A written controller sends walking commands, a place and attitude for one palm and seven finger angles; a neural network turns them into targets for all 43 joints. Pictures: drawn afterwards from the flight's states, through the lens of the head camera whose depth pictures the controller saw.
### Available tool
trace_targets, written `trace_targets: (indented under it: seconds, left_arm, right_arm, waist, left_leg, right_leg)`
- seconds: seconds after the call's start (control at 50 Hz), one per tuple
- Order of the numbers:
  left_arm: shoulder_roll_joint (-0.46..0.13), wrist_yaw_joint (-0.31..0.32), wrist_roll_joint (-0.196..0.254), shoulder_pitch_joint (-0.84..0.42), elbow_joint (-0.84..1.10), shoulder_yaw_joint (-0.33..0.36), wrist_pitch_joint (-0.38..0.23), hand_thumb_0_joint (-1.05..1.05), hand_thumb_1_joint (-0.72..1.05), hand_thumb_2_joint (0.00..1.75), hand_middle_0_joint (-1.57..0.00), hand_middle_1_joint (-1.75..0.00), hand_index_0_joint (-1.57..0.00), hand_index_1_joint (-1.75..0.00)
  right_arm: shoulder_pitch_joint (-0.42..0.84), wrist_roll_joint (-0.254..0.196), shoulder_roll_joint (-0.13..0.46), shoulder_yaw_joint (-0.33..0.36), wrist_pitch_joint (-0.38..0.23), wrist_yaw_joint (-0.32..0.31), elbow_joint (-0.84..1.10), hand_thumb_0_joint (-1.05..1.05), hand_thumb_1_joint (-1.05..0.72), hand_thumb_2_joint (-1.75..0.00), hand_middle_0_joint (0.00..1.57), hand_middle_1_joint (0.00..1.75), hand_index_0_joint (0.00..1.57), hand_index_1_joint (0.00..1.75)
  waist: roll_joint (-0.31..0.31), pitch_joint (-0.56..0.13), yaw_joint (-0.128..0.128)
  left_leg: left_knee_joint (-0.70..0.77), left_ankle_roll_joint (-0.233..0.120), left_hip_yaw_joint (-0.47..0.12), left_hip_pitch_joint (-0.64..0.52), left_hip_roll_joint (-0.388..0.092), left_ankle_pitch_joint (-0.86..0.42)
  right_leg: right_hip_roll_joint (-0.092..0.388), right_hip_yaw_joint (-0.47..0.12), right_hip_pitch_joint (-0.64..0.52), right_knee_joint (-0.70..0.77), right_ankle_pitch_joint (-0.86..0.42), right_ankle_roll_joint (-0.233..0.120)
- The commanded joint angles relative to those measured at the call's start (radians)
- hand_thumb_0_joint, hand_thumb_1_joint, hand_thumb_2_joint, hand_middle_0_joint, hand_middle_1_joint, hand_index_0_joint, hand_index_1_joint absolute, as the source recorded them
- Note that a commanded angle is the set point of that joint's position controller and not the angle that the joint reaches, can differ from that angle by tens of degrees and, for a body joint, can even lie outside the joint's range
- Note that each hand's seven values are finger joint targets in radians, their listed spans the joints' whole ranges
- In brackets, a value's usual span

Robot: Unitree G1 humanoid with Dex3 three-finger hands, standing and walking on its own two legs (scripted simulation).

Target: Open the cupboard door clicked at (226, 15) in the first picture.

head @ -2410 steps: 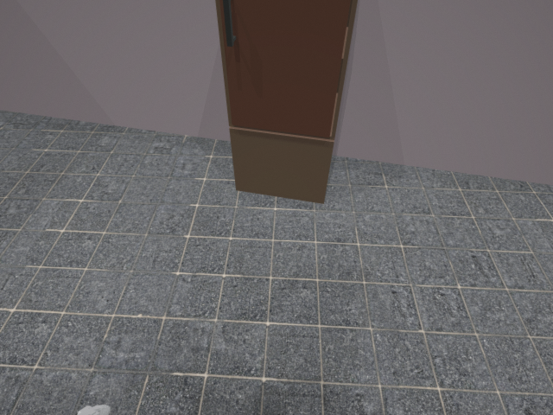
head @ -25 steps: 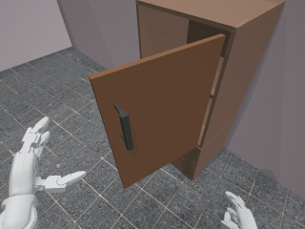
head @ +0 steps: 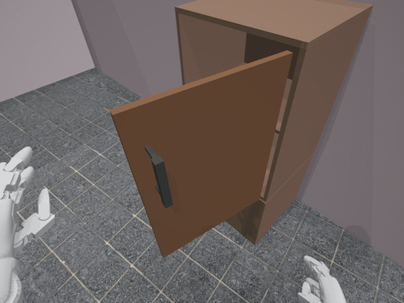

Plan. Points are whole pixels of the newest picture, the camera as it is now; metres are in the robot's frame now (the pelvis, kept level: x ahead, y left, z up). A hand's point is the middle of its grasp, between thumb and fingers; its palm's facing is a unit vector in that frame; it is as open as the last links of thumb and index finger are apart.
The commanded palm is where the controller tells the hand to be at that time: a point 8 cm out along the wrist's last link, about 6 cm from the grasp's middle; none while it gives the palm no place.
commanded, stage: draw the hand back to the body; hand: left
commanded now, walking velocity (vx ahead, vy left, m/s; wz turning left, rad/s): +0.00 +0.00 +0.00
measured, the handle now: (158, 177) +0.34 +0.14 +0.08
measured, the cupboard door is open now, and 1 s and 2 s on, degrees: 78 78 78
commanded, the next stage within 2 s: step back with the hand held close in 0.26 s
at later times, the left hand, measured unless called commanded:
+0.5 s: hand (47, 215) +0.19 +0.26 +0.16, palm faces +0.44 -0.78 -0.45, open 7.4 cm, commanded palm +0.13 +0.29 +0.17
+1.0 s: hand (4, 259) +0.12 +0.29 +0.15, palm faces +0.40 -0.76 -0.52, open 7.4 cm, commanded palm +0.06 +0.33 +0.17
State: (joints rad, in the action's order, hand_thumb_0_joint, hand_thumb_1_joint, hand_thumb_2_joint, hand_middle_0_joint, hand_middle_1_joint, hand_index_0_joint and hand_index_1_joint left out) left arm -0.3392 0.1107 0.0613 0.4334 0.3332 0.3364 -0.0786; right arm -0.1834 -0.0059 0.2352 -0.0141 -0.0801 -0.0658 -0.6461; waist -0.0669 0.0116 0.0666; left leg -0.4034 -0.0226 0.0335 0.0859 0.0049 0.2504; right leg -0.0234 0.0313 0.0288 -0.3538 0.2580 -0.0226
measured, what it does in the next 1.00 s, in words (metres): shifts its weight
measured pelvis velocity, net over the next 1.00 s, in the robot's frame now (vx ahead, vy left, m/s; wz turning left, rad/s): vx -0.08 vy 0.03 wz -0.01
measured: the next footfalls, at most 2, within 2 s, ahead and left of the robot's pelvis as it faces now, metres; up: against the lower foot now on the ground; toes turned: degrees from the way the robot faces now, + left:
right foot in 1.60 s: -0.25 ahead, -0.09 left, +0.00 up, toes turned -5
left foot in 1.74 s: -0.07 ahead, +0.09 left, +0.00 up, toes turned -4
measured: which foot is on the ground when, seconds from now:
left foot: down 0.00-1.00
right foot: down 0.00-1.00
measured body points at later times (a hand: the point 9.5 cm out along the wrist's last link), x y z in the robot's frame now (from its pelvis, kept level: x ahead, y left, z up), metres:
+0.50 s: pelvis -0.01 -0.01 +0.00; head -0.02 -0.03 +0.45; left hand +0.16 +0.30 +0.19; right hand +0.17 -0.23 -0.09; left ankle -0.02 +0.10 -0.74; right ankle -0.04 -0.10 -0.74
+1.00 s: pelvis -0.08 +0.03 -0.02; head -0.06 +0.03 +0.43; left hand +0.10 +0.33 +0.18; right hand +0.09 -0.22 -0.09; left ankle -0.02 +0.10 -0.74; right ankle -0.05 -0.10 -0.74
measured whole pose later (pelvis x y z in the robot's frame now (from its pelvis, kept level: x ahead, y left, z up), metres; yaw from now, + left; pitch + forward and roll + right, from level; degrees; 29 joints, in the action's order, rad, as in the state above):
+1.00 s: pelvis -0.08 +0.03 -0.02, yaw +0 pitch +0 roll -1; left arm -0.43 0.14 0.02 0.54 0.50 0.44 -0.19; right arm -0.21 -0.02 0.22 0.00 -0.04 -0.08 -0.53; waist -0.01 0.04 0.00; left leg -0.57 -0.07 0.06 0.37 0.02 0.20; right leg -0.01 -0.01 0.32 -0.58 0.25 0.01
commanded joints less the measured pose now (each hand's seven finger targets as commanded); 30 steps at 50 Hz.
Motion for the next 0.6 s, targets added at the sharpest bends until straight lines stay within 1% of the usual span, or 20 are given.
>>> trace_targets:
  seconds: [0.0,0.08,0.1,0.12,0.18,0.22,0.24,0.26,0.3,0.34,0.36,0.38,0.4,0.42,0.44,0.46,0.48,0.52,0.56,0.58]
  left_arm:
    - [-0.183,0.016,0.006,-0.096,0.195,0.101,-0.062,0.0,0.9,0.9,-0.2,-0.3,-0.2,-0.3]
    - [-0.204,0.019,0.002,-0.106,0.219,0.116,-0.071,0.0,0.9,0.9,-0.2,-0.3,-0.2,-0.3]
    - [-0.195,0.019,0.005,-0.1,0.219,0.112,-0.073,0.0,0.9,0.9,-0.2,-0.3,-0.2,-0.3]
    - [-0.199,0.019,0.006,-0.1,0.219,0.116,-0.073,0.0,0.9,0.9,-0.2,-0.3,-0.2,-0.3]
    - [-0.201,0.018,0.007,-0.101,0.199,0.118,-0.074,0.0,0.9,0.9,-0.2,-0.3,-0.2,-0.3]
    - [-0.189,0.016,0.008,-0.096,0.201,0.11,-0.076,0.0,0.9,0.9,-0.2,-0.3,-0.2,-0.3]
    - [-0.19,0.017,0.007,-0.104,0.213,0.109,-0.079,0.0,0.9,0.9,-0.2,-0.3,-0.2,-0.3]
    - [-0.191,0.017,0.005,-0.096,0.21,0.111,-0.079,0.0,0.9,0.9,-0.2,-0.3,-0.2,-0.3]
    - [-0.186,0.016,0.009,-0.087,0.189,0.106,-0.076,0.0,0.9,0.9,-0.2,-0.3,-0.2,-0.3]
    - [-0.188,0.014,0.01,-0.092,0.185,0.109,-0.078,0.0,0.9,0.9,-0.2,-0.3,-0.2,-0.3]
    - [-0.216,0.016,0.01,-0.154,0.339,0.113,-0.097,0.0,0.9,0.9,-0.2,-0.3,-0.2,-0.3]
    - [-0.39,0.034,-0.006,-0.29,0.372,0.282,-0.146,0.0,0.9,0.9,-0.2,-0.3,-0.2,-0.3]
    - [-0.282,0.021,0.002,-0.116,0.248,0.213,-0.145,0.0,0.9,0.9,-0.2,-0.3,-0.2,-0.3]
    - [-0.213,0.009,-0.001,0.012,0.183,0.161,-0.13,0.0,0.9,0.9,-0.2,-0.3,-0.2,-0.3]
    - [-0.185,0.003,-0.002,0.047,0.186,0.13,-0.125,0.0,0.9,0.9,-0.2,-0.3,-0.2,-0.3]
    - [-0.181,0.002,-0.004,0.055,0.195,0.121,-0.124,0.0,0.9,0.9,-0.2,-0.3,-0.2,-0.3]
    - [-0.193,0.005,-0.005,0.059,0.209,0.131,-0.128,0.0,0.9,0.9,-0.2,-0.3,-0.2,-0.3]
    - [-0.211,0.014,-0.006,0.076,0.223,0.144,-0.125,0.0,0.9,0.9,-0.2,-0.3,-0.2,-0.3]
    - [-0.241,0.022,-0.008,0.063,0.268,0.166,-0.126,0.0,0.9,0.9,-0.2,-0.3,-0.2,-0.3]
    - [-0.264,0.027,-0.006,0.066,0.274,0.185,-0.122,0.0,0.9,0.9,-0.2,-0.3,-0.2,-0.3]
  right_arm:
    - [0.127,0.006,0.096,0.033,-0.048,-0.012,0.163,0.0,-0.9,-0.9,0.2,0.3,0.2,0.3]
    - [0.13,0.005,0.093,0.033,-0.052,-0.015,0.159,0.0,-0.9,-0.9,0.2,0.3,0.2,0.3]
    - [0.131,0.005,0.09,0.031,-0.054,-0.015,0.16,0.0,-0.9,-0.9,0.2,0.3,0.2,0.3]
    - [0.13,0.006,0.091,0.032,-0.055,-0.015,0.161,0.0,-0.9,-0.9,0.2,0.3,0.2,0.3]
    - [0.133,0.006,0.09,0.031,-0.056,-0.016,0.156,0.0,-0.9,-0.9,0.2,0.3,0.2,0.3]
    - [0.134,0.005,0.088,0.033,-0.057,-0.017,0.156,0.0,-0.9,-0.9,0.2,0.3,0.2,0.3]
    - [0.131,0.005,0.089,0.033,-0.059,-0.016,0.156,0.0,-0.9,-0.9,0.2,0.3,0.2,0.3]
    - [0.133,0.005,0.088,0.033,-0.06,-0.017,0.155,0.0,-0.9,-0.9,0.2,0.3,0.2,0.3]
    - [0.134,0.006,0.088,0.032,-0.059,-0.017,0.153,0.0,-0.9,-0.9,0.2,0.3,0.2,0.3]
    - [0.135,0.005,0.089,0.035,-0.058,-0.018,0.153,0.0,-0.9,-0.9,0.2,0.3,0.2,0.3]
    - [0.147,0.003,0.088,0.032,-0.07,-0.015,0.174,0.0,-0.9,-0.9,0.2,0.3,0.2,0.3]
    - [0.127,-0.011,0.087,0.012,-0.053,-0.015,0.208,0.0,-0.9,-0.9,0.2,0.3,0.2,0.3]
    - [0.129,0.0,0.091,0.03,-0.039,-0.019,0.178,0.0,-0.9,-0.9,0.2,0.3,0.2,0.3]
    - [0.117,0.001,0.098,0.04,-0.022,-0.015,0.184,0.0,-0.9,-0.9,0.2,0.3,0.2,0.3]
    - [0.111,-0.001,0.103,0.045,-0.01,-0.01,0.193,0.0,-0.9,-0.9,0.2,0.3,0.2,0.3]
    - [0.106,-0.003,0.108,0.048,-0.001,-0.01,0.197,0.0,-0.9,-0.9,0.2,0.3,0.2,0.3]
    - [0.11,-0.002,0.111,0.053,0.004,-0.014,0.201,0.0,-0.9,-0.9,0.2,0.3,0.2,0.3]
    - [0.102,-0.007,0.11,0.057,0.019,-0.019,0.211,0.0,-0.9,-0.9,0.2,0.3,0.2,0.3]
    - [0.099,-0.01,0.111,0.062,0.031,-0.025,0.225,0.0,-0.9,-0.9,0.2,0.3,0.2,0.3]
    - [0.107,-0.011,0.111,0.062,0.036,-0.03,0.226,0.0,-0.9,-0.9,0.2,0.3,0.2,0.3]
  waist:
    - [0.029,-0.058,-0.001]
    - [-0.008,-0.074,0.002]
    - [0.004,-0.065,0.0]
    - [0.004,-0.07,0.002]
    - [0.011,-0.049,0.001]
    - [0.011,-0.048,-0.001]
    - [-0.003,-0.07,-0.001]
    - [-0.01,-0.058,0.0]
    - [0.013,-0.042,0.0]
    - [0.031,-0.049,0.0]
    - [-0.022,-0.103,0.007]
    - [-0.058,0.011,-0.034]
    - [0.062,0.006,-0.037]
    - [0.107,-0.017,-0.039]
    - [0.099,-0.039,-0.044]
    - [0.084,-0.063,-0.049]
    - [0.043,-0.089,-0.046]
    - [0.046,-0.136,-0.051]
    - [0.076,-0.164,-0.053]
    - [0.064,-0.171,-0.05]
  left_leg:
    - [0.037,-0.002,-0.025,-0.041,-0.027,-0.301]
    - [0.036,-0.002,-0.025,-0.046,-0.024,-0.286]
    - [0.037,-0.002,-0.026,-0.047,-0.024,-0.284]
    - [0.037,-0.003,-0.025,-0.045,-0.023,-0.281]
    - [0.038,-0.004,-0.023,-0.038,-0.021,-0.255]
    - [0.04,-0.005,-0.021,-0.041,-0.023,-0.249]
    - [0.04,-0.004,-0.022,-0.049,-0.022,-0.255]
    - [0.037,-0.004,-0.019,-0.047,-0.022,-0.263]
    - [0.039,-0.006,-0.02,-0.041,-0.021,-0.251]
    - [0.041,-0.008,-0.018,-0.045,-0.022,-0.24]
    - [0.035,-0.008,-0.025,-0.06,-0.017,-0.243]
    - [0.008,-0.018,-0.052,0.014,-0.028,-0.16]
    - [-0.022,-0.02,-0.066,0.039,-0.033,-0.15]
    - [-0.041,-0.022,-0.056,0.028,-0.035,-0.162]
    - [-0.049,-0.02,-0.046,0.033,-0.04,-0.179]
    - [-0.049,-0.018,-0.044,0.035,-0.047,-0.196]
    - [-0.042,-0.017,-0.041,0.03,-0.053,-0.234]
    - [-0.04,-0.015,-0.042,0.02,-0.071,-0.309]
    - [-0.044,-0.014,-0.046,0.025,-0.08,-0.368]
    - [-0.047,-0.014,-0.048,0.026,-0.082,-0.394]
  right_leg:
    - [0.023,-0.018,0.054,0.044,-0.276,0.007]
    - [0.024,-0.022,0.044,0.05,-0.261,0.003]
    - [0.024,-0.023,0.052,0.05,-0.264,0.005]
    - [0.024,-0.023,0.048,0.05,-0.263,0.005]
    - [0.024,-0.026,0.057,0.064,-0.243,0.004]
    - [0.025,-0.028,0.061,0.065,-0.239,0.007]
    - [0.024,-0.028,0.053,0.062,-0.241,0.006]
    - [0.024,-0.028,0.057,0.062,-0.251,0.006]
    - [0.025,-0.03,0.063,0.068,-0.244,0.008]
    - [0.025,-0.03,0.063,0.071,-0.232,0.01]
    - [0.029,-0.038,0.042,0.068,-0.238,0.009]
    - [0.074,-0.122,0.147,0.109,-0.281,0.0]
    - [0.097,-0.137,0.165,0.108,-0.311,0.0]
    - [0.107,-0.139,0.173,0.1,-0.338,0.006]
    - [0.115,-0.13,0.172,0.084,-0.364,0.012]
    - [0.118,-0.126,0.169,0.071,-0.372,0.015]
    - [0.119,-0.113,0.155,0.05,-0.403,0.016]
    - [0.112,-0.102,0.142,0.011,-0.448,0.021]
    - [0.105,-0.092,0.127,-0.019,-0.486,0.024]
    - [0.108,-0.091,0.123,-0.032,-0.513,0.023]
